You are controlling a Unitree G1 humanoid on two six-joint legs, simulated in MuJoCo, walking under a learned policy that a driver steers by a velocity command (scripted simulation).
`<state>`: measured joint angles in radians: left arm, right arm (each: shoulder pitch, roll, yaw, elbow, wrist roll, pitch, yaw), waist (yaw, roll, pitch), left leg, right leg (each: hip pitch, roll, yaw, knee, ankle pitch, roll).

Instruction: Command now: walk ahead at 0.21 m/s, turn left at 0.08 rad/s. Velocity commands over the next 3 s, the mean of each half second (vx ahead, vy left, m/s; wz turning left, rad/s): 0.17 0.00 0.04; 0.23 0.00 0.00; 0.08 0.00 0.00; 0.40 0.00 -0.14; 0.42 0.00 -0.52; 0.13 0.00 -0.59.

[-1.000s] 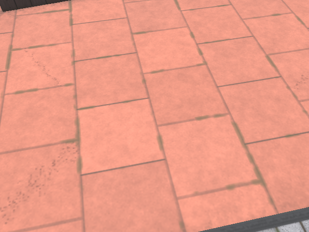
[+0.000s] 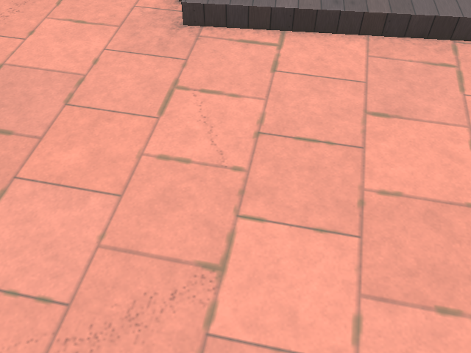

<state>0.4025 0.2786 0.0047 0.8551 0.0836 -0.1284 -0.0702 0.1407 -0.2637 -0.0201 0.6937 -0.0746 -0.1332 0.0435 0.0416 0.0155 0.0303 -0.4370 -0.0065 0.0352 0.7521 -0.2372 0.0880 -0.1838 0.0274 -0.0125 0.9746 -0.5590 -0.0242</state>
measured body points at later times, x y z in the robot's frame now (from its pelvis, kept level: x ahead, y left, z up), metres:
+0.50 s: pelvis +0.18 -0.06 -0.12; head +0.20 -0.08 +0.33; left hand +0.32 +0.17 -0.24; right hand +0.15 -0.32 -0.27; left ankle +0.08 +0.08 -0.65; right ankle +0.24 -0.16 -0.86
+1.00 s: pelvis +0.34 -0.01 -0.12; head +0.36 +0.01 +0.33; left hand +0.37 +0.25 -0.27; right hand +0.50 -0.24 -0.23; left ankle +0.42 +0.09 -0.85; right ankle +0.29 -0.16 -0.82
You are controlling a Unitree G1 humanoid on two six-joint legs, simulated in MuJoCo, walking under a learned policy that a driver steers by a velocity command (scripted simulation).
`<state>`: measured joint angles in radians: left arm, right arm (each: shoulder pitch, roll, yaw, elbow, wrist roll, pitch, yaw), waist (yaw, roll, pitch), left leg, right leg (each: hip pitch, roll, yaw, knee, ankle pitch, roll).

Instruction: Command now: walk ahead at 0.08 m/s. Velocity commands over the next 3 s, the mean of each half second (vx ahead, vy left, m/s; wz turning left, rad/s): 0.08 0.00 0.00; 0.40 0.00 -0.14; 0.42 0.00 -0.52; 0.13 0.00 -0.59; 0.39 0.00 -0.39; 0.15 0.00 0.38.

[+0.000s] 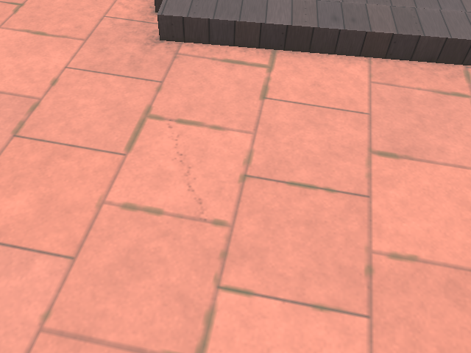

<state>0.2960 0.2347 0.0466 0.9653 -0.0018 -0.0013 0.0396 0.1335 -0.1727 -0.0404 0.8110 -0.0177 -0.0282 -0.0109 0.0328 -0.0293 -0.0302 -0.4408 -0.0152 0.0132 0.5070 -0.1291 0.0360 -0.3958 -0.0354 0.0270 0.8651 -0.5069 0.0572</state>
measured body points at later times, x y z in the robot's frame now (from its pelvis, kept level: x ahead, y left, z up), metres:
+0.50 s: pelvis +0.08 -0.01 -0.01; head +0.09 -0.01 +0.44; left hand +0.10 +0.24 -0.15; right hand +0.16 -0.26 -0.14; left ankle +0.08 +0.10 -0.73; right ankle +0.03 -0.14 -0.73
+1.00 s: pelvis +0.27 -0.03 -0.01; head +0.31 -0.04 +0.44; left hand +0.53 +0.18 -0.10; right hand +0.18 -0.27 -0.16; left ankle +0.08 +0.10 -0.73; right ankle +0.43 -0.14 -0.72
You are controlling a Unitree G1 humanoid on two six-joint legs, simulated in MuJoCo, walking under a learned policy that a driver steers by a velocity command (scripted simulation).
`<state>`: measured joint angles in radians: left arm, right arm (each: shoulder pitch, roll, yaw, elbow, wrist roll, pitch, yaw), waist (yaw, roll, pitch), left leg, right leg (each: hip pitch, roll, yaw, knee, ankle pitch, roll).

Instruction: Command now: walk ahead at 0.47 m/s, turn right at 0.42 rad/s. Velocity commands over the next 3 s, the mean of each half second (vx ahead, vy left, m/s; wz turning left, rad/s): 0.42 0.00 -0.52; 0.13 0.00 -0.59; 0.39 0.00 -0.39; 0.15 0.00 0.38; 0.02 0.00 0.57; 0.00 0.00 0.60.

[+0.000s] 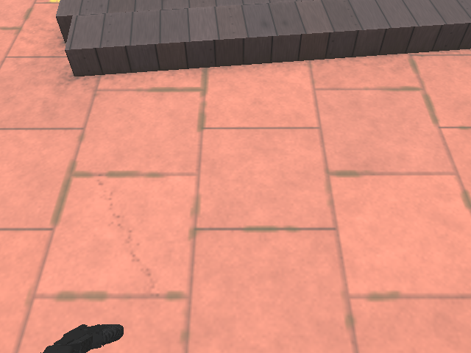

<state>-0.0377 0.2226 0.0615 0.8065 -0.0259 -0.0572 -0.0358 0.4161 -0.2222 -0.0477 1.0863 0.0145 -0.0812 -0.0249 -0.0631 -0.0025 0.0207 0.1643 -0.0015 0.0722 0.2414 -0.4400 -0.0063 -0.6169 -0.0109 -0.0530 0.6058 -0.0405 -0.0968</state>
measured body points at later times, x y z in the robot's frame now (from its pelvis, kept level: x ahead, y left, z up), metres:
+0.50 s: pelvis +0.25 -0.03 +0.02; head +0.28 -0.05 +0.47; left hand +0.34 +0.24 -0.10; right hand +0.44 -0.32 -0.06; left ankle +0.46 +0.05 -0.70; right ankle +0.16 -0.09 -0.72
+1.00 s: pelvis +0.34 -0.07 +0.01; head +0.34 -0.10 +0.46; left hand +0.62 +0.08 -0.07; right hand +0.28 -0.38 -0.11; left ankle +0.45 +0.04 -0.72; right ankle +0.28 -0.15 -0.72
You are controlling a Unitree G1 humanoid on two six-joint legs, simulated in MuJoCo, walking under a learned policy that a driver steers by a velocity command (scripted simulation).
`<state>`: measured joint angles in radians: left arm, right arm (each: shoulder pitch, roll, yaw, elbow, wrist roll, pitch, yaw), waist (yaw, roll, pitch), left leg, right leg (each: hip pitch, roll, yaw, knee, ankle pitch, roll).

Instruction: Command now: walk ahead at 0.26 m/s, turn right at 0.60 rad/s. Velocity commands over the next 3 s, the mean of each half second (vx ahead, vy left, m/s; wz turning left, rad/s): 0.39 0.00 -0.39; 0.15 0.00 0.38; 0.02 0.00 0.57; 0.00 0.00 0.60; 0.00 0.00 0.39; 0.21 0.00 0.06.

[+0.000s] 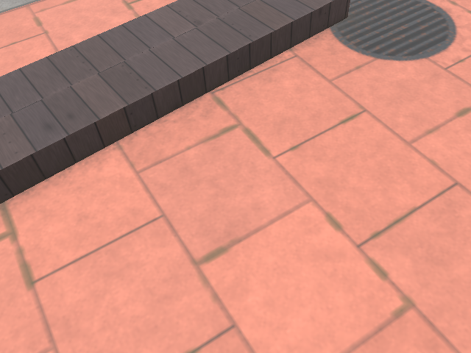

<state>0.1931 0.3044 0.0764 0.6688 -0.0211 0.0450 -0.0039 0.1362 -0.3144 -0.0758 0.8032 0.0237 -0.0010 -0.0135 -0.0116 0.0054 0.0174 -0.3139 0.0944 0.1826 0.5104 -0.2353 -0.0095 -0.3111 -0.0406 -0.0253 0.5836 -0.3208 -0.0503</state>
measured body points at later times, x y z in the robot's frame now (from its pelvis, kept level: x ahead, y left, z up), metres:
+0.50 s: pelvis +0.22 -0.01 -0.01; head +0.25 -0.02 +0.44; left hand +0.25 +0.28 -0.12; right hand +0.42 -0.28 -0.09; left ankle +0.35 +0.08 -0.73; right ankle +0.00 -0.10 -0.73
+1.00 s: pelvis +0.38 -0.04 +0.00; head +0.41 -0.05 +0.45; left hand +0.55 +0.23 -0.07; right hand +0.51 -0.33 -0.11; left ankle +0.34 +0.08 -0.71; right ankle +0.45 -0.15 -0.73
